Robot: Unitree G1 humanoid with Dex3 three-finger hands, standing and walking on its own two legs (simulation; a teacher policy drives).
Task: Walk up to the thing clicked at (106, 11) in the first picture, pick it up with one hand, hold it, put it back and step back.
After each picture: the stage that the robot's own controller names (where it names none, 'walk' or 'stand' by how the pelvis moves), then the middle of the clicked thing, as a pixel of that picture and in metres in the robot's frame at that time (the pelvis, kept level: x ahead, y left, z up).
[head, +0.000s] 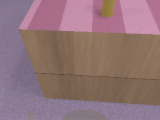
stand; (108, 5) +0.84 -0.12 +0.04
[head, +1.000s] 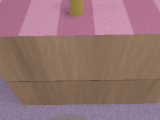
walk; (75, 2) +0.75 +0.07 +0.07
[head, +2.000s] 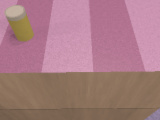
stand; (20, 24) +0.53 +0.25 +0.09
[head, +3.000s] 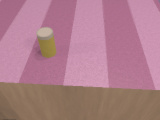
stand; (47, 42) +0.54 +0.18 +0.05
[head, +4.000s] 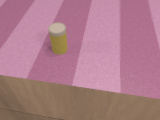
stand; (58, 39) +0.53 +0.13 +0.05
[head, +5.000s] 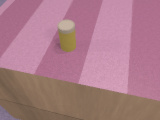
stand; (67, 36) +0.54 +0.09 +0.05
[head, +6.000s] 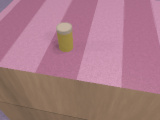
stand; (65, 37) +0.57 +0.10 +0.04
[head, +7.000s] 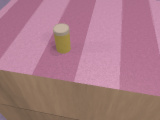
stand; (62, 38) +0.56 +0.11 +0.04
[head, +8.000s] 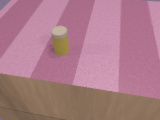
stand; (60, 41) +0.55 +0.12 +0.04
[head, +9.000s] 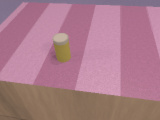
rise first; (62, 48) +0.54 +0.14 +0.04
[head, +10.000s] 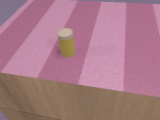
go down; (66, 43) +0.56 +0.12 +0.05
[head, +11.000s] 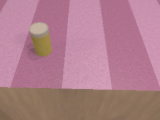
go down; (41, 40) +0.52 +0.13 +0.06
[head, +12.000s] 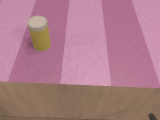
close in; (39, 34) +0.53 +0.13 +0.07
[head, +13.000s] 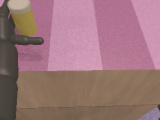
close; (23, 17) +0.56 +0.15 +0.10
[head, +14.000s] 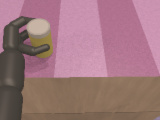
lift; (41, 39) +0.47 +0.10 +0.10
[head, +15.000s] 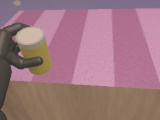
lift; (35, 52) +0.32 +0.14 +0.24
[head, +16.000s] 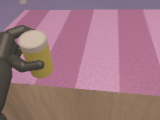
hold; (37, 55) +0.31 +0.14 +0.23
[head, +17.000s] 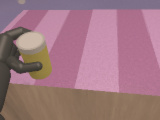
hold; (36, 56) +0.31 +0.14 +0.23
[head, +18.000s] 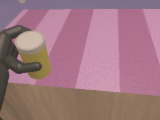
hold; (35, 56) +0.31 +0.14 +0.23
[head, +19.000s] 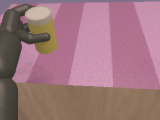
crouch; (42, 31) +0.39 +0.12 +0.24
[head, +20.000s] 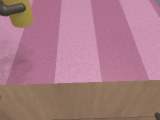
lower; (17, 4) +0.50 +0.14 +0.24
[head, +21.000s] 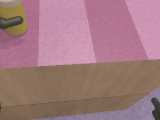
lower; (12, 12) +0.53 +0.13 +0.12
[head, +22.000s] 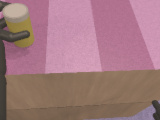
lower; (20, 26) +0.50 +0.14 +0.10
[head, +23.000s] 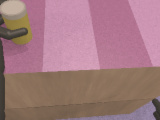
lower; (17, 23) +0.51 +0.14 +0.11
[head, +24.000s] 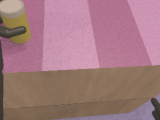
lower; (16, 22) +0.52 +0.14 +0.11
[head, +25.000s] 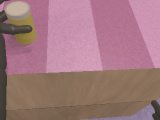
open; (22, 24) +0.52 +0.13 +0.10
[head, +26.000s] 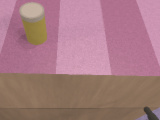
sink last; (34, 25) +0.50 +0.12 +0.10
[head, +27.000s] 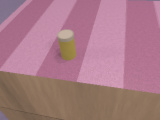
sink last; (67, 45) +0.53 +0.12 +0.07
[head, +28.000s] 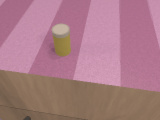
stand; (62, 40) +0.52 +0.11 +0.06
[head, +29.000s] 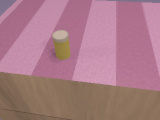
stand; (61, 45) +0.55 +0.12 +0.05
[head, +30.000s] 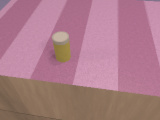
stand; (62, 47) +0.52 +0.11 +0.04
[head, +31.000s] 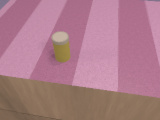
stand; (61, 47) +0.52 +0.11 +0.04
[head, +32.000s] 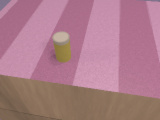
stand; (62, 47) +0.52 +0.11 +0.04
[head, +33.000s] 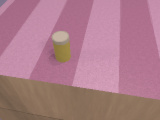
stand; (61, 47) +0.51 +0.11 +0.04
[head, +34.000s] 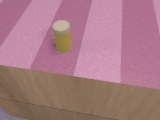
walk; (62, 36) +0.53 +0.11 +0.05
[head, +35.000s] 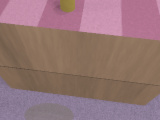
walk; out of the picture +0.69 +0.09 +0.07
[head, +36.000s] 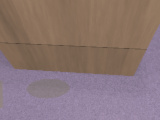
walk; out of the picture +0.95 +0.21 +0.07
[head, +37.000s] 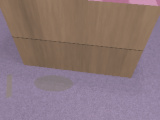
stand; out of the picture +1.14 +0.14 +0.05
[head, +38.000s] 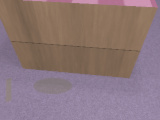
stand; out of the picture +1.14 +0.14 +0.04
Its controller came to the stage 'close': yes
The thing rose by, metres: 0.20
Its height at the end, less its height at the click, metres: +0.00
